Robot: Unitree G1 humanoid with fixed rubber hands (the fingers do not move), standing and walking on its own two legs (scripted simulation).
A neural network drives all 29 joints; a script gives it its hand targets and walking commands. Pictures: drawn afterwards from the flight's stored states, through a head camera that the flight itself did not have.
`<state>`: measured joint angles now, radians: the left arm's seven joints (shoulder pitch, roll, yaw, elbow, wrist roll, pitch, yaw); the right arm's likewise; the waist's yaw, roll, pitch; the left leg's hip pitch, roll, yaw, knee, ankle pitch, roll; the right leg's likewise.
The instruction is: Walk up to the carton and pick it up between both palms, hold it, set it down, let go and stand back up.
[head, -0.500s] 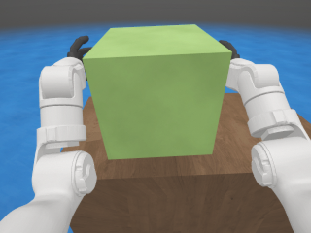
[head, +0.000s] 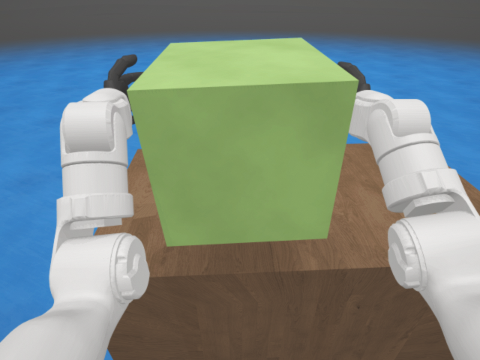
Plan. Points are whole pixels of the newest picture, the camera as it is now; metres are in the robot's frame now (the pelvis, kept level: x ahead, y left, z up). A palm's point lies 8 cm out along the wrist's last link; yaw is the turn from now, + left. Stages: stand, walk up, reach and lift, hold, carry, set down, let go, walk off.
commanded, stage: hold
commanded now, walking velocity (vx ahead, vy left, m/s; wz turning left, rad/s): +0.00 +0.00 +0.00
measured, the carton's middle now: (241, 131) +0.44 -0.01 +0.26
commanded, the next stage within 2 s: set down in 1.98 s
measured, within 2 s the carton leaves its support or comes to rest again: neither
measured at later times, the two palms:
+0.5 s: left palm (119, 105) +0.37 +0.17 +0.34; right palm (355, 107) +0.38 -0.18 +0.32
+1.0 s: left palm (119, 104) +0.37 +0.17 +0.34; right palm (355, 107) +0.38 -0.18 +0.32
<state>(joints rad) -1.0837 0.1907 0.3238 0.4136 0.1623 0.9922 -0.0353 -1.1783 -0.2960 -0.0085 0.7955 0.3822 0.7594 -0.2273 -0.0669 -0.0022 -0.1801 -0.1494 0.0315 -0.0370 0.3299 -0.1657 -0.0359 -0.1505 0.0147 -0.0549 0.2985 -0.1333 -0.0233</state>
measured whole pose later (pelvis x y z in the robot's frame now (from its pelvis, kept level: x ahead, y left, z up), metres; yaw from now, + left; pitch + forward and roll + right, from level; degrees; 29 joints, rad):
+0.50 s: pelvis +0.00 +0.00 +0.00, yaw +0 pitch -1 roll +0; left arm -1.08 0.19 0.32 0.41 0.16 0.99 -0.04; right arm -1.18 -0.30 -0.01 0.79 0.38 0.77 -0.23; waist -0.07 0.00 -0.18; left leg -0.15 0.03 -0.04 0.33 -0.17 -0.04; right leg -0.15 0.02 -0.05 0.30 -0.13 -0.02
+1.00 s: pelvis +0.00 +0.00 +0.00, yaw +0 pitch -1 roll +0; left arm -1.08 0.19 0.32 0.41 0.16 0.99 -0.03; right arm -1.18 -0.30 -0.01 0.79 0.38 0.77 -0.23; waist -0.07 0.00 -0.18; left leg -0.15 0.03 -0.04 0.33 -0.17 -0.04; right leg -0.15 0.02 -0.05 0.30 -0.13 -0.02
